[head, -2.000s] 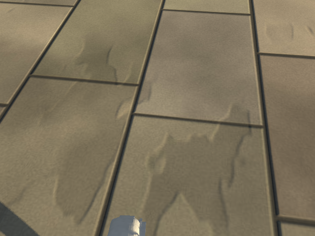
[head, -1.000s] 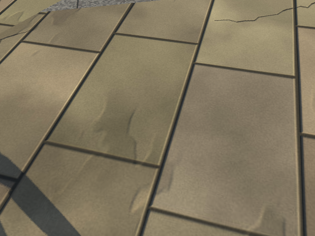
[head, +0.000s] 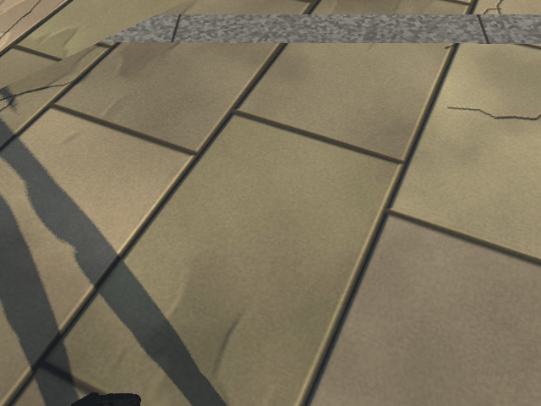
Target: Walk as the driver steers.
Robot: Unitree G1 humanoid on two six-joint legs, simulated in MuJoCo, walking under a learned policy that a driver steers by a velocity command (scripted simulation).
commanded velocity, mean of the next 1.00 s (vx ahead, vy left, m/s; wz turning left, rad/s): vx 0.12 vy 0.00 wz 0.05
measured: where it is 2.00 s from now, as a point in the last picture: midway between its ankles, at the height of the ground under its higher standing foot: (287, 326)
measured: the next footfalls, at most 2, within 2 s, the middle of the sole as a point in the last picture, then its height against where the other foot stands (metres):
left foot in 0.18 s outside the picture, level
left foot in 1.30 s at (227, 401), level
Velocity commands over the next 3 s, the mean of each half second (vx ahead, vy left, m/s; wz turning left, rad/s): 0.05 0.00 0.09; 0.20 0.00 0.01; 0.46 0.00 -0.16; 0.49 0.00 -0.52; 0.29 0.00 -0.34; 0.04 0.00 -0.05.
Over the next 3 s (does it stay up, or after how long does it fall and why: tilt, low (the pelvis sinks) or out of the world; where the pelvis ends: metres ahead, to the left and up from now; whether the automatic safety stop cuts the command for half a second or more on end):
stays up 0.94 -0.15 0.00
